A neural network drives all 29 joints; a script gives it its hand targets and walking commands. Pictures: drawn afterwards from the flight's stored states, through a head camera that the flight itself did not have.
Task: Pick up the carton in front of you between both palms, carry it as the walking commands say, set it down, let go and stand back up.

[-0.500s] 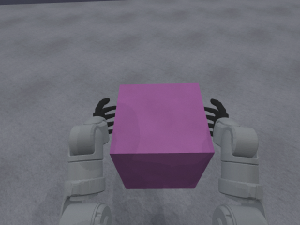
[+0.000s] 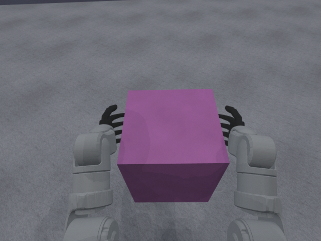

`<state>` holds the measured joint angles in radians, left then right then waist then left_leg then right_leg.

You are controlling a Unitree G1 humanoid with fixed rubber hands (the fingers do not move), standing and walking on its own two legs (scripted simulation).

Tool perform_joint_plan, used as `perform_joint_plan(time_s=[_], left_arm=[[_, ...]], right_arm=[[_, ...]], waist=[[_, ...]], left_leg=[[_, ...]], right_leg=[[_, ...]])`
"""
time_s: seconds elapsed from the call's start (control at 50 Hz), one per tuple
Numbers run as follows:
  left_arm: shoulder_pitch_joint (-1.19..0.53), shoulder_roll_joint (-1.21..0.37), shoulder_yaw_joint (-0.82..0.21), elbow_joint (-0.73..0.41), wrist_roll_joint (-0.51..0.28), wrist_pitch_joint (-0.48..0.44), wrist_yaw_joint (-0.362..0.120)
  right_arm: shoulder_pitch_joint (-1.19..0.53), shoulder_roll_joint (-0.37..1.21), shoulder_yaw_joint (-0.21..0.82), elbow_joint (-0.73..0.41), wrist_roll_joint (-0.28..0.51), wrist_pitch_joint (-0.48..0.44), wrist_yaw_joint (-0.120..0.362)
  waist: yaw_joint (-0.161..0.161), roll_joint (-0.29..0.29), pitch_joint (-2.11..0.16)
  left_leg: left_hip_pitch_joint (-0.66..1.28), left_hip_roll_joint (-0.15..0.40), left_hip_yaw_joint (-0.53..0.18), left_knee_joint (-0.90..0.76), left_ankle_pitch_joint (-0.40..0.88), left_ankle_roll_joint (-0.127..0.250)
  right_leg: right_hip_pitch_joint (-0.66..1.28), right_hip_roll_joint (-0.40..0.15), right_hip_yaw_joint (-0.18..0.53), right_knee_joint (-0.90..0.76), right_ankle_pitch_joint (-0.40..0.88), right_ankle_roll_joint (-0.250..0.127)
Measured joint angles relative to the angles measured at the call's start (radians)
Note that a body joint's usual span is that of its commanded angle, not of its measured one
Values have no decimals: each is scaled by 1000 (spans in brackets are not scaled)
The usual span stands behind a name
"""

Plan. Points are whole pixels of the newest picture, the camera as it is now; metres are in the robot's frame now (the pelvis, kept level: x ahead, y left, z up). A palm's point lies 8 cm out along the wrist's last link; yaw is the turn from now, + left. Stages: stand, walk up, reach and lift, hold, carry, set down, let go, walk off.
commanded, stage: carry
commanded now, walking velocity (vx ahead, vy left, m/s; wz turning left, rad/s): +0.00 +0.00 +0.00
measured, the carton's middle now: (170, 149) +0.34 +0.00 +0.04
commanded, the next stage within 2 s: none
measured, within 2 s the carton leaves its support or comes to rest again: neither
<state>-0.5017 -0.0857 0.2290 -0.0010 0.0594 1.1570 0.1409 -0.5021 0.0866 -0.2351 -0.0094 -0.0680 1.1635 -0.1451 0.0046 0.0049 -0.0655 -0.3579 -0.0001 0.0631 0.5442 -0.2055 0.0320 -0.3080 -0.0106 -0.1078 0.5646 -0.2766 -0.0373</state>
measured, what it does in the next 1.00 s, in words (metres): lifts its right foot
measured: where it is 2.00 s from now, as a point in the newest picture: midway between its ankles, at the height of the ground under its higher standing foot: (162, 178)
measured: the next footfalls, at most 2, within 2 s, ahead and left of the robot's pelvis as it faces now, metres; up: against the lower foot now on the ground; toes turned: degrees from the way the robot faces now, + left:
right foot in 1.28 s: +0.40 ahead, -0.09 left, +0.00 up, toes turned -5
left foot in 1.78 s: +0.70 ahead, +0.14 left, +0.00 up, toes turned +13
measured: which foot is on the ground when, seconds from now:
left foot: down 0.00-1.00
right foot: down 0.00-0.86, up 0.88-1.00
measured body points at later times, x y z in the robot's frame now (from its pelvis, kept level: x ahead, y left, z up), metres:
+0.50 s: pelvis +0.00 +0.00 +0.00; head -0.01 +0.00 +0.45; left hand +0.34 +0.15 +0.11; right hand +0.34 -0.15 +0.11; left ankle +0.05 +0.10 -0.73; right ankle +0.01 -0.09 -0.73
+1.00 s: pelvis +0.08 +0.03 +0.00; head +0.08 +0.04 +0.45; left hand +0.43 +0.18 +0.10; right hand +0.42 -0.12 +0.10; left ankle +0.06 +0.10 -0.73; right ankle +0.07 -0.09 -0.66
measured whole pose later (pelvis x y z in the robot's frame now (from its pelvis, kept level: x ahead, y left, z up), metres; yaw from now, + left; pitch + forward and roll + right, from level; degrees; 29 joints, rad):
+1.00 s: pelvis +0.08 +0.03 +0.00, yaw +1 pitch +5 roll -1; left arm -0.48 -0.07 0.23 0.00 0.04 1.14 0.14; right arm -0.48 0.10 -0.21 0.01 -0.06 1.13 -0.15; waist -0.04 0.00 -0.10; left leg -0.32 -0.01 0.09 0.59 -0.35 0.07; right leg -0.59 -0.03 -0.06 1.12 -0.48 -0.04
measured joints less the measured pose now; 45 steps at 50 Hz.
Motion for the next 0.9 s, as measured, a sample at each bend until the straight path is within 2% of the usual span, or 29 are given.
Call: perform_joint_plan(time_s=[0.64, 0.76, 0.8, 0.84, 0.86, 0.9], left_arm=[[0, 0, 0, 0, 0, -1, 0], [17, -18, -14, 15, 17, -1, 2], [23, -18, -21, 17, 18, 1, 5], [22, -10, -24, 17, 16, 2, 7], [21, -1, -23, 16, 12, 2, 6], [31, 19, -15, 13, -5, -4, 4]], right_arm=[[-1, 1, -2, -1, -1, 1, 0], [27, -7, -13, 2, 12, 5, 2], [28, -8, -17, 11, 14, 4, 3], [17, -6, -19, 25, 13, -1, 5], [9, -1, -18, 35, 9, -7, 5], [0, 15, -6, 58, -7, -26, 4]], waist=[[1, 1, -3], [15, -16, -52], [20, -26, -65], [19, -32, -72], [16, -42, -72], [-2, -35, -76]], left_leg=[[-1, 4, 6, 9, -11, -1], [-48, 6, 19, 153, -191, 25], [-50, 0, 28, 158, -193, 36], [-20, -6, 45, 87, -148, 46], [-10, -14, 55, 75, -99, 45], [-11, -19, 57, 96, -114, 42]], right_leg=[[1, -4, -6, 7, -11, 1], [-4, -13, -6, 39, -59, -11], [-4, -23, 0, 47, -74, -4], [-6, -36, 4, 76, -102, 10], [-12, -48, 11, 106, -127, 10], [-61, -41, 31, 238, -219, 7]])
